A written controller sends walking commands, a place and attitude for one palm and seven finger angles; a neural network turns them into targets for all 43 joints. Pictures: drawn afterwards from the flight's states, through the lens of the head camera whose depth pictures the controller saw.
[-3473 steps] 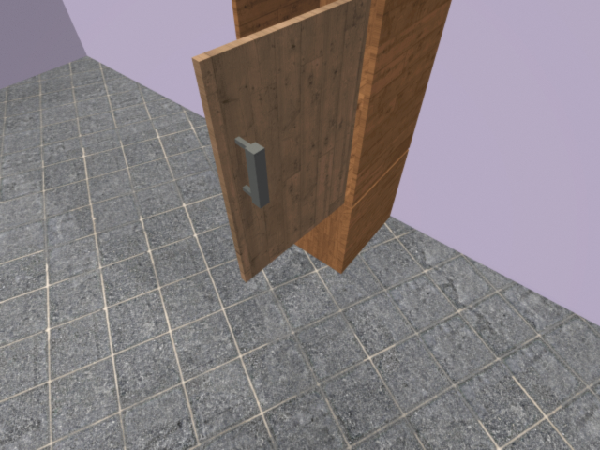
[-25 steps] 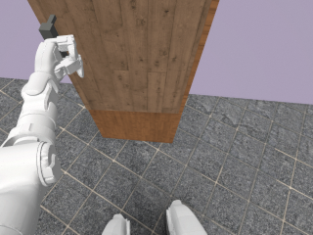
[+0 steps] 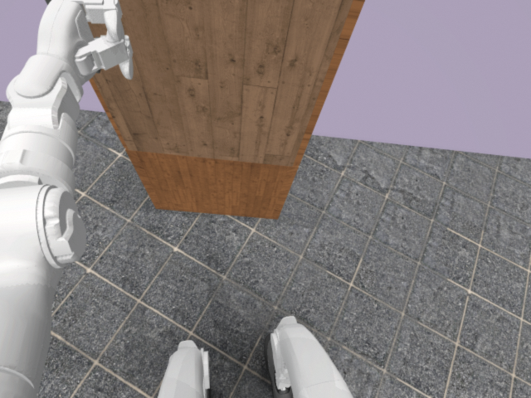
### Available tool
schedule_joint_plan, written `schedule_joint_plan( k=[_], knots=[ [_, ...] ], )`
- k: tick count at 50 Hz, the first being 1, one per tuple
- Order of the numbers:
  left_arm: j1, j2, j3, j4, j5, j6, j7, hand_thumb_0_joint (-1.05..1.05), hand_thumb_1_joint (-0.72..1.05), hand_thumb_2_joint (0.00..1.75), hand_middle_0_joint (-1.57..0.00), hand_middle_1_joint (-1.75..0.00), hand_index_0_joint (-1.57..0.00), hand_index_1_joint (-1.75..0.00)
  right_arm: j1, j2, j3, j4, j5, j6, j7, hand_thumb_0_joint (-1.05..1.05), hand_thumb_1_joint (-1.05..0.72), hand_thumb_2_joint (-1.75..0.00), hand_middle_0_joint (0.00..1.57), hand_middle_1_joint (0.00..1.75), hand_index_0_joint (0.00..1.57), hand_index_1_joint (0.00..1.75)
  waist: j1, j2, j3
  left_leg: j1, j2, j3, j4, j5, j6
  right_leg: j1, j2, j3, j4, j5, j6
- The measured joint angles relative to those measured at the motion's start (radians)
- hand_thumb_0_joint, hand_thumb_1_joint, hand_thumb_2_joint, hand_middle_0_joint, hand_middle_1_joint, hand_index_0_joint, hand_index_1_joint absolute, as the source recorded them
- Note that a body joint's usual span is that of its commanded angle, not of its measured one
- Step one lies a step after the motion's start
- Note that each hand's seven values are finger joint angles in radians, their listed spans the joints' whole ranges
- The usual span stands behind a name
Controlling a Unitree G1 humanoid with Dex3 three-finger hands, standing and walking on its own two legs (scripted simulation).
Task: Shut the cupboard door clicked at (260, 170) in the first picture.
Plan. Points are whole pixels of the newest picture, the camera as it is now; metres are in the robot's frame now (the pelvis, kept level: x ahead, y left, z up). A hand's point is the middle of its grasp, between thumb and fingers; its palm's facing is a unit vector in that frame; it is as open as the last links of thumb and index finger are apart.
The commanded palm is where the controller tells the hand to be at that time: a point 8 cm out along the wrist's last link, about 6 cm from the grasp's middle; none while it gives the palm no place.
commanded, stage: pull the fist back off the door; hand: left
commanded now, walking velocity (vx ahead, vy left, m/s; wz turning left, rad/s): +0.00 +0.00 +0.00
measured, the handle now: (78, 16) +0.64 +0.18 +0.12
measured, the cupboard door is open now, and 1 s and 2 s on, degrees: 0 0 0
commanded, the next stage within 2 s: draw the hand back to the body in 0.90 s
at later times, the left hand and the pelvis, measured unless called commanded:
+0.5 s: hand (143, 41) +0.59 +0.09 +0.12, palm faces +0.15 -0.99 -0.03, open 3.0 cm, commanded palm +0.54 +0.13 +0.12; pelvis +0.02 -0.01 +0.02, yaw -3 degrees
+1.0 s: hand (142, 90) +0.49 +0.09 +0.13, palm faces +0.09 -1.00 -0.04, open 3.1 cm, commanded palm +0.47 +0.14 +0.12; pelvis +0.05 +0.00 +0.04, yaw +0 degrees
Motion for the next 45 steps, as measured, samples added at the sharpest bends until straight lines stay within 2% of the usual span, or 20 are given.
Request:
schedule_joint_plan(
  k=[2,3,6,8,10,11,13,15,17,21,26,32,35,39,45],
  knots=[
    [-0.02,0.012,-0.011,0.009,-0.003,0.004,0.001,0.02,0.9,0.9,-1.3,-1.5,-1.29,-1.5,-0.001,-0.001,0.003,0.006,0.001,-0.01,-0.003,0.01,-0.91,-0.9,0.21,0.3,0.2,0.3,-0.006,-0.001,0.003,-0.018,-0.001,-0.001,0.01,0.003,0.0,-0.016,0.0,-0.001,0.007,0.004,0.0],
    [-0.026,0.001,0.001,0.004,0.002,0.007,0.022,0.02,0.9,0.9,-1.3,-1.5,-1.29,-1.5,0.005,-0.002,0.001,0.005,-0.005,-0.014,-0.005,0.01,-0.91,-0.9,0.21,0.3,0.2,0.3,-0.005,0.002,0.001,-0.029,-0.001,-0.004,0.015,0.004,0.0,-0.025,-0.001,-0.003,0.009,0.007,0.001],
    [-0.039,-0.074,0.047,-0.016,-0.005,0.013,0.227,0.02,0.9,0.9,-1.3,-1.5,-1.3,-1.5,0.022,-0.001,-0.006,0.006,-0.029,-0.023,0.006,0.01,-0.91,-0.9,0.2,0.3,0.2,0.3,-0.002,0.008,-0.014,-0.056,-0.007,-0.003,0.017,0.013,-0.002,-0.052,-0.006,-0.002,0.013,0.013,0.004],
    [-0.054,-0.113,0.089,-0.013,0.009,0.015,0.378,0.02,0.9,0.9,-1.3,-1.5,-1.3,-1.5,0.025,0.003,-0.006,0.008,-0.05,-0.023,0.024,0.01,-0.91,-0.9,0.2,0.3,0.2,0.3,-0.01,0.008,-0.022,-0.067,-0.009,0.0,0.016,0.017,-0.002,-0.065,-0.009,0.001,0.017,0.015,0.005],
    [-0.069,-0.126,0.101,0.003,0.065,0.014,0.501,0.02,0.9,0.9,-1.3,-1.5,-1.3,-1.5,0.025,0.007,-0.004,0.006,-0.071,-0.022,0.046,0.01,-0.91,-0.9,0.2,0.3,0.2,0.3,-0.026,0.01,-0.03,-0.079,-0.009,0.004,0.017,0.018,-0.002,-0.081,-0.008,0.006,0.022,0.016,0.004],
    [-0.073,-0.124,0.095,0.013,0.105,0.009,0.542,0.01,0.9,0.9,-1.3,-1.5,-1.3,-1.5,0.026,0.009,-0.005,0.003,-0.08,-0.02,0.056,0.01,-0.91,-0.9,0.2,0.3,0.2,0.3,-0.035,0.013,-0.033,-0.084,-0.008,0.007,0.018,0.017,-0.002,-0.088,-0.007,0.008,0.025,0.015,0.004],
    [-0.078,-0.111,0.081,0.028,0.176,-0.007,0.583,0.02,0.9,0.9,-1.3,-1.5,-1.29,-1.5,0.029,0.013,-0.007,-0.004,-0.092,-0.014,0.071,0.01,-0.91,-0.9,0.2,0.3,0.2,0.3,-0.051,0.019,-0.033,-0.089,-0.005,0.013,0.019,0.014,-0.002,-0.098,-0.004,0.014,0.029,0.013,0.002],
    [-0.075,-0.097,0.092,0.026,0.202,-0.025,0.579,0.02,0.9,0.9,-1.3,-1.5,-1.29,-1.5,0.034,0.018,-0.009,-0.01,-0.093,-0.004,0.078,0.01,-0.91,-0.9,0.2,0.3,0.2,0.3,-0.061,0.023,-0.026,-0.084,0.001,0.023,0.014,0.011,-0.002,-0.099,0.002,0.023,0.028,0.012,0.001],
    [-0.059,-0.089,0.128,0.015,0.19,-0.039,0.551,0.02,0.9,0.91,-1.3,-1.5,-1.29,-1.5,0.045,0.022,-0.013,-0.016,-0.087,0.011,0.076,0.01,-0.91,-0.9,0.2,0.3,0.2,0.3,-0.059,0.027,-0.018,-0.064,0.01,0.036,-0.001,0.009,-0.002,-0.087,0.011,0.036,0.016,0.014,0.001],
    [0.041,-0.101,0.178,-0.028,0.144,-0.042,0.49,-0.01,0.88,0.93,-1.3,-1.5,-1.29,-1.5,0.083,0.024,-0.017,-0.028,-0.069,0.042,0.07,0.01,-0.91,-0.9,0.2,0.3,0.2,0.3,-0.026,0.037,-0.016,0.014,0.022,0.062,-0.063,0.012,-0.001,-0.025,0.024,0.061,-0.034,0.022,0.001],
    [0.201,-0.155,0.179,-0.119,0.079,-0.064,0.478,0.0,0.89,0.92,-1.3,-1.5,-1.29,-1.5,0.115,0.025,-0.031,-0.026,-0.056,0.057,0.075,0.01,-0.91,-0.9,0.2,0.3,0.2,0.3,0.025,0.034,-0.024,0.125,0.029,0.076,-0.14,0.016,-0.002,0.075,0.031,0.072,-0.096,0.021,-0.001],
    [0.368,-0.255,0.082,-0.262,0.036,-0.135,0.449,0.01,0.89,0.91,-1.3,-1.5,-1.29,-1.5,0.099,0.02,-0.067,-0.009,-0.046,0.064,0.081,0.01,-0.91,-0.9,0.2,0.3,0.2,0.3,0.079,0.013,-0.044,0.225,0.026,0.055,-0.186,0.006,-0.007,0.183,0.025,0.052,-0.136,-0.001,-0.007],
    [0.438,-0.308,0.021,-0.313,0.02,-0.131,0.434,0.01,0.9,0.91,-1.3,-1.5,-1.29,-1.5,0.07,0.01,-0.084,-0.011,-0.037,0.072,0.079,0.01,-0.91,-0.9,0.2,0.3,0.2,0.3,0.102,0.007,-0.05,0.27,0.022,0.044,-0.201,0.001,-0.006,0.234,0.02,0.04,-0.153,-0.011,-0.007],
    [0.531,-0.38,-0.024,-0.386,-0.001,-0.114,0.444,0.01,0.9,0.9,-1.3,-1.5,-1.29,-1.5,0.016,-0.001,-0.098,-0.029,-0.03,0.076,0.072,0.01,-0.91,-0.9,0.2,0.3,0.2,0.3,0.125,0.003,-0.053,0.322,0.016,0.041,-0.221,-0.003,-0.003,0.286,0.013,0.037,-0.169,-0.019,-0.004],
    [0.655,-0.452,-0.081,-0.533,0.015,-0.149,0.485,0.02,0.9,0.9,-1.3,-1.5,-1.3,-1.5,-0.06,0.015,-0.101,-0.056,-0.029,0.064,0.067,0.01,-0.91,-0.9,0.2,0.3,0.2,0.3,0.157,0.001,-0.051,0.37,0.007,0.047,-0.232,-0.007,0.0,0.327,0.004,0.044,-0.164,-0.032,0.0]
  ],
)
